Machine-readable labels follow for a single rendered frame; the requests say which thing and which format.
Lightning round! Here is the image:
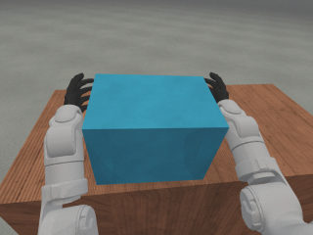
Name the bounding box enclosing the robot right hand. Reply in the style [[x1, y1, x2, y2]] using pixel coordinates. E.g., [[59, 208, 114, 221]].
[[203, 72, 229, 104]]

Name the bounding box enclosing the robot left forearm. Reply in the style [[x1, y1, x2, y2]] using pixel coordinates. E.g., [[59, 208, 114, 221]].
[[37, 104, 88, 235]]

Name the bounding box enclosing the pedestal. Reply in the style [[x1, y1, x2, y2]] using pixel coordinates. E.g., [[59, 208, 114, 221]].
[[0, 83, 313, 235]]

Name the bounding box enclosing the robot right forearm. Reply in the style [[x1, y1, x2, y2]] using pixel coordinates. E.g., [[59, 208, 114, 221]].
[[217, 99, 303, 219]]

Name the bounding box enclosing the robot right upper arm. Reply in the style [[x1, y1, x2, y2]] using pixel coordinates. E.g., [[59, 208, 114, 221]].
[[240, 181, 313, 235]]

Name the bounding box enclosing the robot left upper arm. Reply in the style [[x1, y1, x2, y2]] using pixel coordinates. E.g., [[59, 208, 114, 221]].
[[39, 205, 99, 235]]

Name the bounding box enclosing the carton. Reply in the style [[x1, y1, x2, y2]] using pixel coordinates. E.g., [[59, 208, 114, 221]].
[[81, 73, 230, 185]]

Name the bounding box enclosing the robot left hand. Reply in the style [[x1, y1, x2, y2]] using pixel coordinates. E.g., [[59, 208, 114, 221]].
[[64, 72, 94, 113]]

